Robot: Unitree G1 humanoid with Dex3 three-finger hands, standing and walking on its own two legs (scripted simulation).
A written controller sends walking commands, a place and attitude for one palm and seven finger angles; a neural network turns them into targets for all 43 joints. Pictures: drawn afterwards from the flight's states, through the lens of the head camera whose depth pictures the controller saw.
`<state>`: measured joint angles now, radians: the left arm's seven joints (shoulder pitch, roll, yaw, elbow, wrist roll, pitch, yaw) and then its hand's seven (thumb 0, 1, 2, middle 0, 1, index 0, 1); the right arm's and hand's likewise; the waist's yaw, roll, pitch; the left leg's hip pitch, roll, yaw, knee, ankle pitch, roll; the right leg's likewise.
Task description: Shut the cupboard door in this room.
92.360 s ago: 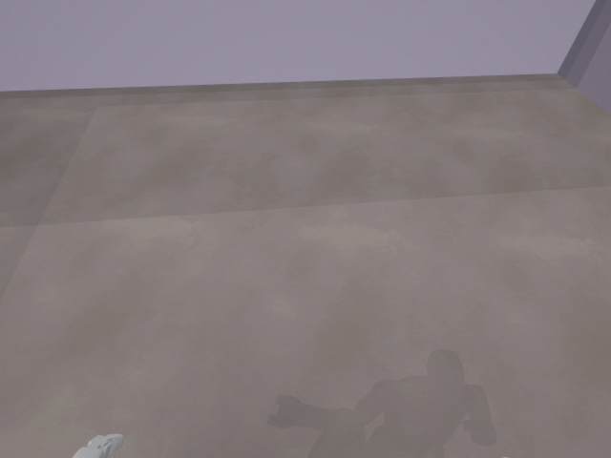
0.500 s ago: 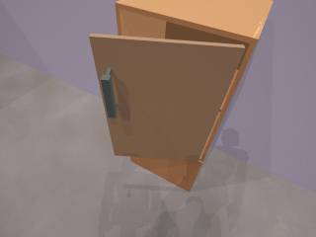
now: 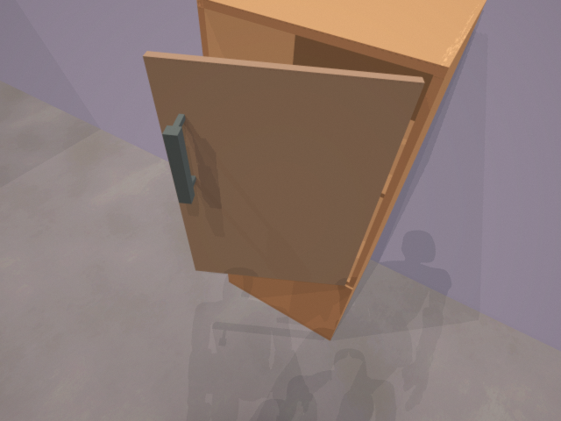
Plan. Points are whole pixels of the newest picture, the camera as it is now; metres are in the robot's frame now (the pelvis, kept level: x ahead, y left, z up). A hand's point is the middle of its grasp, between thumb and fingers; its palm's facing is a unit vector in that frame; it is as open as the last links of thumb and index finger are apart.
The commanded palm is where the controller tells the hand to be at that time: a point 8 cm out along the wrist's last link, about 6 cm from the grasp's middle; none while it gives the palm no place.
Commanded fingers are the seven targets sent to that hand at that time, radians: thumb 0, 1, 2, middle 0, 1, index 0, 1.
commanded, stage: come to a stop and stand still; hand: left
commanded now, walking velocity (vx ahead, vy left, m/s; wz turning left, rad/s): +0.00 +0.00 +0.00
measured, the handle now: (183, 160) +0.51 +0.21 +0.07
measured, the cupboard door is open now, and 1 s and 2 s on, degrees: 26 26 26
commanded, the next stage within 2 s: look again from close up in 0.56 s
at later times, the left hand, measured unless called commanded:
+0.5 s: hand out of the picture +0.00 +0.14 -0.18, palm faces +0.05 -0.99 -0.14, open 7.3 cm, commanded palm none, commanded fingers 0.00 0.90 0.90 -0.20 -0.30 -0.20 -0.30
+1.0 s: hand out of the picture +0.06 +0.20 -0.18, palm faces -0.01 -0.97 -0.22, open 7.3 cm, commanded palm none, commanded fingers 0.00 0.90 0.90 -0.20 -0.30 -0.20 -0.30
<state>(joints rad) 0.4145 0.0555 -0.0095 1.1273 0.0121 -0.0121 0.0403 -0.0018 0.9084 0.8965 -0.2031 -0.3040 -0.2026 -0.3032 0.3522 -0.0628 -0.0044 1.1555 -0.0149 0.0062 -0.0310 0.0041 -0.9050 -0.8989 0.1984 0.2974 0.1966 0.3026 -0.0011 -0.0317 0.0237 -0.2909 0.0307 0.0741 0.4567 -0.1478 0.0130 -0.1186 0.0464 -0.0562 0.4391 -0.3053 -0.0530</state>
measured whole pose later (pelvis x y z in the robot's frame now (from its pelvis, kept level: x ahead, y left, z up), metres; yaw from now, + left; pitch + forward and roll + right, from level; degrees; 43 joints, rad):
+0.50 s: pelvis +0.04 +0.00 +0.00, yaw -1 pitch -1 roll +1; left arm 0.37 0.09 0.00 1.11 0.02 -0.02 0.05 0.00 0.91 0.90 -0.20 -0.30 -0.20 -0.30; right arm 0.29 -0.11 0.00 1.16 -0.02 -0.01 -0.04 0.02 -0.93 -0.90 0.20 0.30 0.20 0.30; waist 0.01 -0.03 0.03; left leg -0.22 0.01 0.09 0.43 -0.19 0.01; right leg -0.05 0.03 -0.04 0.40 -0.34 -0.05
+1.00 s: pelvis +0.04 +0.03 -0.01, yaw -2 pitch -1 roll +0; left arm 0.31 0.15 -0.01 1.05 0.02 -0.02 0.06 0.00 0.91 0.90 -0.20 -0.30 -0.20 -0.30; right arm 0.28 -0.17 0.01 1.07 -0.02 -0.01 -0.03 0.02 -0.94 -0.90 0.20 0.30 0.20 0.30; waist -0.01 0.01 0.01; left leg -0.27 -0.01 0.09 0.56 -0.28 0.05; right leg -0.09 0.00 -0.01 0.51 -0.41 -0.01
